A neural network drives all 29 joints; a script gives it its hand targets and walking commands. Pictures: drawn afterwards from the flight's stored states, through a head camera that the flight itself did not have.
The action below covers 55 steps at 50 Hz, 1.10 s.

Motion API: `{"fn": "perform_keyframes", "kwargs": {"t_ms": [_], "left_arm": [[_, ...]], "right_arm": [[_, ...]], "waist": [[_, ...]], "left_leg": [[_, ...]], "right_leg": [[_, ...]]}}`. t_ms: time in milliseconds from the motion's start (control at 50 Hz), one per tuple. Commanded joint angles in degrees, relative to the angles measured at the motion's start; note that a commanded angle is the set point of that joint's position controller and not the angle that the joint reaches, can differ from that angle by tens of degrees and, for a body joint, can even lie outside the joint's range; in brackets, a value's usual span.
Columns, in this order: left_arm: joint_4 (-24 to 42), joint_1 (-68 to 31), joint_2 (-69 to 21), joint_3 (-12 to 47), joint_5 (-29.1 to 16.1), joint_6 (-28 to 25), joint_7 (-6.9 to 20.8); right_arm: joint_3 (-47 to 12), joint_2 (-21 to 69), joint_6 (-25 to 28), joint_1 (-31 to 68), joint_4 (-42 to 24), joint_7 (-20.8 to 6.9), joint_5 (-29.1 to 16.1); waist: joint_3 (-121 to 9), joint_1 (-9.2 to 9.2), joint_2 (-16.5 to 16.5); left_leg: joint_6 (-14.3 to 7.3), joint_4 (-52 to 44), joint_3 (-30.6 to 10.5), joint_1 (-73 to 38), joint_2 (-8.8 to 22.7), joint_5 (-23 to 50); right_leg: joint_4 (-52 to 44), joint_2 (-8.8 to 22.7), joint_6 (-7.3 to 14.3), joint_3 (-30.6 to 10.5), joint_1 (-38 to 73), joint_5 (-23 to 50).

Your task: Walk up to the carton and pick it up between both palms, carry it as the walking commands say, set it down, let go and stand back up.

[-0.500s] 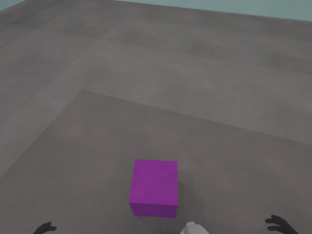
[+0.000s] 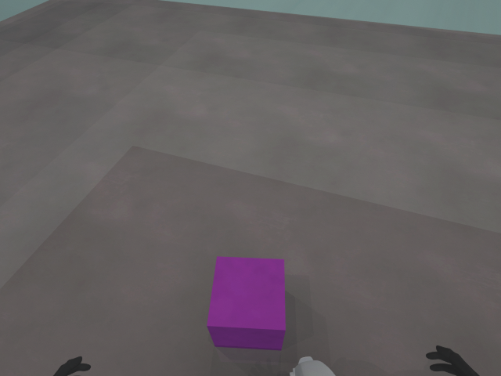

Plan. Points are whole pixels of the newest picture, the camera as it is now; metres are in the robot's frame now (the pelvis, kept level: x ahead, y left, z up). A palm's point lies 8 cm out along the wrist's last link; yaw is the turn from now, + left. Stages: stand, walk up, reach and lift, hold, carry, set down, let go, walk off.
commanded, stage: walk up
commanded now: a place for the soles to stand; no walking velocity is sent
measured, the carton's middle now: (249, 303) +0.48 +0.03 -0.60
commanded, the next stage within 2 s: none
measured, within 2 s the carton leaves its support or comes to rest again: neither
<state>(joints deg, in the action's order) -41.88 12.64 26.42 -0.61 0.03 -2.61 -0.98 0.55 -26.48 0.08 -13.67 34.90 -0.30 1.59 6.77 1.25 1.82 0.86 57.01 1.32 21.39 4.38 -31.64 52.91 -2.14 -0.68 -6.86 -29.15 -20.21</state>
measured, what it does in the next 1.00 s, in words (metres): stands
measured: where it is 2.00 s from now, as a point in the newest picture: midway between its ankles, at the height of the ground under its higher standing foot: outside the picture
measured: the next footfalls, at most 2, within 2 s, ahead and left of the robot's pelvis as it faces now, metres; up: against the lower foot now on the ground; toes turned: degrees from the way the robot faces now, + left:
none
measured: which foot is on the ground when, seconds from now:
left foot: down 0.00-1.00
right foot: down 0.00-1.00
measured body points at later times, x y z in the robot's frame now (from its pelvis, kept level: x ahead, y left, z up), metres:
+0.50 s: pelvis +0.00 +0.00 +0.00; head +0.02 -0.01 +0.45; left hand +0.13 +0.33 -0.08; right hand +0.13 -0.32 -0.08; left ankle -0.01 +0.13 -0.68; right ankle +0.09 -0.16 -0.68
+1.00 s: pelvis +0.00 +0.00 +0.00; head +0.02 -0.01 +0.45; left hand +0.13 +0.33 -0.08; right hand +0.14 -0.32 -0.08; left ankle -0.01 +0.13 -0.68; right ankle +0.09 -0.16 -0.68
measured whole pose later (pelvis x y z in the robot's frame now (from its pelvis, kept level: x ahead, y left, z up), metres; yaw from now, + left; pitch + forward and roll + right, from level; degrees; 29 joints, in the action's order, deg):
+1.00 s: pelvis +0.00 +0.00 +0.00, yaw +0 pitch -4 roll -1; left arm -41.9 12.6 26.4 -0.6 0.0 -2.6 -1.0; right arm 0.6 -26.5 0.2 -13.7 34.9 -0.3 1.6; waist 6.8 1.2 2.0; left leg 0.9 57.0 1.3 21.3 4.4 -31.7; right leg 52.8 -2.1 -0.7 -6.9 -29.1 -20.2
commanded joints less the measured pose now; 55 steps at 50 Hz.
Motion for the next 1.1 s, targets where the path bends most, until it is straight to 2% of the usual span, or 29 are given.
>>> {"fn": "perform_keyframes", "kwargs": {"t_ms": [0,40,60,120,140,180,200,260,280,340,380,420,500,520,540,560,600,680,720,780,820,840,860,880,920,960,980,1040,1080], "left_arm": [[1.3,-1.1,11.6,-3.7,1.2,-0.6,0.1],[1.3,-0.5,11.4,-3.6,0.9,-0.7,0.1],[0.7,-0.4,12.2,-4.2,1.2,-0.7,0.0],[1.5,-0.4,12.1,-3.9,0.8,-0.9,0.0],[1.3,-0.8,12.0,-3.9,0.9,-1.0,-0.3],[1.2,-2.0,10.5,-3.5,0.7,-0.7,-0.1],[1.1,-1.2,11.2,-3.3,0.3,-0.7,0.1],[0.5,0.2,11.7,-4.0,0.9,-0.5,-0.1],[0.8,1.1,11.1,-3.8,1.0,-0.5,-0.2],[0.7,0.0,12.1,-3.9,0.9,-0.7,-0.1],[1.4,-1.8,12.2,-3.6,1.1,-0.6,-0.2],[1.3,-1.9,11.4,-3.6,0.9,-0.6,-0.1],[1.4,-2.3,11.5,-3.6,0.9,-0.6,-0.1],[2.0,-2.0,11.3,-3.5,0.7,-0.5,-0.1],[1.5,-1.2,10.4,-3.1,0.5,-0.6,0.2],[0.8,-0.7,10.7,-3.6,0.6,-0.7,0.1],[0.5,0.7,11.1,-3.9,0.9,-0.7,0.2],[1.4,-0.8,12.5,-3.8,1.1,-0.9,-0.2],[1.5,-0.4,12.7,-4.2,0.9,-0.8,-0.4],[1.4,-2.5,11.5,-3.5,0.6,-0.5,0.1],[1.1,-0.8,11.5,-3.4,1.0,-0.7,0.1],[0.4,-0.3,11.5,-3.7,1.0,-0.7,0.2],[0.3,-0.2,11.9,-3.9,1.1,-0.9,0.1],[0.8,-0.2,11.9,-3.9,0.9,-1.0,0.3],[0.2,-0.5,12.4,-4.2,0.8,-0.7,0.1],[1.0,-1.0,11.6,-3.8,0.8,-0.5,-0.1],[1.0,-0.6,11.3,-3.5,0.7,-0.6,-0.1],[1.1,-0.4,11.4,-3.8,0.9,-0.7,0.1],[0.0,0.7,11.4,-3.9,0.8,-0.8,0.0]], "right_arm": [[6.0,-11.8,1.1,-0.2,1.5,0.4,0.3],[5.8,-11.4,1.2,0.8,1.0,0.5,-0.1],[6.2,-11.7,1.3,1.4,0.9,0.4,0.3],[5.9,-12.1,1.1,-0.1,1.2,0.4,-0.4],[5.7,-11.3,1.0,0.3,1.0,0.5,-0.2],[5.9,-11.9,1.3,0.7,1.2,0.5,0.1],[6.0,-13.2,1.3,0.8,1.2,0.4,-0.3],[6.4,-13.0,1.4,0.7,1.2,0.3,-0.4],[6.1,-12.5,1.3,1.6,-0.2,0.4,-0.1],[6.0,-11.6,1.0,0.5,0.9,0.5,0.0],[5.8,-10.8,1.0,-0.5,1.4,0.4,-0.4],[5.8,-11.3,1.1,0.2,1.5,0.3,-0.3],[5.8,-11.4,1.3,-1.0,1.8,0.3,0.2],[5.9,-12.1,1.3,-0.9,1.9,0.4,0.2],[6.0,-12.0,1.5,-0.2,1.7,0.4,0.3],[6.3,-12.8,1.5,0.4,1.6,0.4,0.3],[6.4,-13.2,1.3,1.4,1.0,0.4,0.2],[5.7,-11.1,1.3,0.4,0.7,0.4,-0.7],[5.7,-10.7,1.2,-0.8,1.2,0.4,-0.1],[6.0,-12.1,1.3,-0.1,0.9,0.5,0.1],[6.2,-12.3,1.2,1.7,1.1,0.4,0.0],[5.7,-11.5,1.5,0.7,1.1,0.3,-0.1],[6.3,-12.5,1.2,0.5,1.3,0.3,-0.2],[5.9,-12.2,1.3,1.7,1.2,0.3,0.0],[6.2,-12.6,1.2,0.3,0.7,0.4,-0.3],[5.8,-11.2,1.3,-0.3,1.2,0.5,-0.4],[5.6,-11.2,1.4,0.3,1.0,0.4,-0.2],[6.3,-12.8,1.3,0.5,1.2,0.3,-0.1],[6.3,-12.6,1.3,1.4,0.7,0.4,-0.1]], "waist": [[-7.1,0.50,-1.1],[-6.6,-0.29,0.8],[-7.5,-0.26,-0.5],[-9.7,0.30,-1.3],[-11.1,0.32,-1.5],[-7.0,0.35,1.7],[-8.2,-0.05,1.1],[-7.9,-0.58,1.7],[-8.5,-0.62,0.1],[-8.3,-0.21,-0.2],[-7.6,1.04,-4.2],[-8.8,0.05,-3.0],[-7.2,0.57,-2.2],[-6.1,0.42,-1.0],[-6.9,0.07,2.6],[-7.1,-0.06,1.5],[-9.0,-1.05,1.3],[-8.0,0.70,-1.6],[-9.8,0.40,-2.5],[-6.4,0.74,0.5],[-5.4,-0.21,-1.1],[-8.1,-0.29,1.4],[-8.6,-0.06,-0.4],[-9.4,-0.29,0.2],[-9.0,0.02,-1.2],[-8.3,0.47,-1.6],[-7.0,0.29,-0.3],[-7.9,-0.13,0.6],[-8.5,-0.84,0.5]], "left_leg": [[-7.5,-21.1,-8.4,1.3,2.8,-0.3],[-7.8,-22.0,-9.0,0.8,3.7,2.0],[-7.7,-19.4,-7.6,0.7,3.1,3.9],[-7.1,-19.0,-7.6,-0.1,2.9,5.3],[-7.0,-19.0,-7.9,-1.0,3.0,3.9],[-7.4,-21.4,-8.7,-0.2,3.8,4.4],[-7.7,-21.9,-10.4,-0.2,4.8,5.8],[-8.3,-22.3,-9.7,1.1,5.7,6.3],[-8.3,-21.6,-10.0,1.8,6.1,6.4],[-6.1,-17.4,-5.8,2.2,1.4,4.7],[-6.1,-18.7,-6.5,0.7,1.0,-0.1],[-6.5,-19.9,-6.6,-0.5,1.4,0.2],[-7.0,-21.1,-7.9,-0.3,1.8,-0.1],[-6.9,-22.2,-8.8,-0.2,2.6,-0.5],[-7.6,-23.5,-9.7,-1.1,3.7,2.1],[-8.2,-23.8,-11.3,-0.5,5.1,3.4],[-8.4,-20.8,-8.9,1.0,5.0,8.1],[-6.0,-16.4,-5.2,1.2,1.4,6.4],[-6.2,-17.7,-6.4,-0.2,1.1,3.8],[-7.1,-22.7,-9.0,0.0,3.2,-1.0],[-7.8,-22.9,-9.9,0.6,4.7,0.5],[-7.8,-21.8,-8.5,-0.3,3.6,3.8],[-7.9,-20.7,-8.6,0.8,3.9,3.6],[-7.8,-20.3,-8.3,0.1,3.7,6.2],[-7.3,-17.9,-6.5,0.7,2.6,5.9],[-7.4,-19.5,-8.0,0.0,3.2,4.9],[-7.4,-20.1,-7.8,-0.1,2.9,3.0],[-7.7,-22.4,-9.9,0.6,4.8,3.3],[-7.7,-20.7,-8.4,1.0,4.5,6.2]], "right_leg": [[-12.2,2.0,5.4,-4.0,2.2,-0.3],[-10.5,1.4,5.5,-2.8,2.3,2.6],[-11.0,1.4,5.1,-2.2,3.4,2.7],[-10.1,2.2,5.8,-4.2,4.1,4.8],[-10.8,2.9,6.5,-6.0,3.1,2.0],[-9.9,1.8,5.7,-2.7,1.5,3.9],[-8.3,1.3,5.0,-1.4,2.9,8.4],[-6.3,0.1,4.6,1.8,5.2,8.3],[-6.8,0.4,5.1,1.0,5.7,8.4],[-11.6,3.0,6.9,-6.6,4.9,3.0],[-14.3,3.8,7.2,-9.1,1.3,-2.3],[-15.0,3.7,6.8,-8.7,1.9,-3.0],[-13.5,3.2,6.6,-7.9,0.2,-3.1],[-12.3,2.6,5.9,-6.2,-0.6,-2.5],[-10.6,1.9,5.3,-3.3,-0.3,1.3],[-8.2,0.7,4.5,-0.7,1.5,4.4],[-7.0,-0.1,4.2,2.1,6.1,10.2],[-10.8,3.0,6.9,-7.1,4.3,8.9],[-12.0,4.4,7.5,-9.7,2.7,3.1],[-11.9,2.2,5.6,-4.9,-0.4,-1.0],[-10.9,1.3,5.0,-2.5,0.8,1.3],[-11.2,1.7,5.4,-2.9,3.2,2.6],[-10.5,1.1,5.2,-2.9,4.6,3.7],[-9.6,1.7,5.5,-2.9,4.1,6.3],[-10.1,1.4,5.4,-3.0,4.7,5.2],[-10.0,2.3,6.2,-4.2,2.3,4.4],[-11.7,2.2,6.0,-5.1,0.4,2.1],[-8.2,0.8,4.9,-1.0,3.1,4.5],[-8.6,1.0,5.0,-0.9,4.4,6.9]]}}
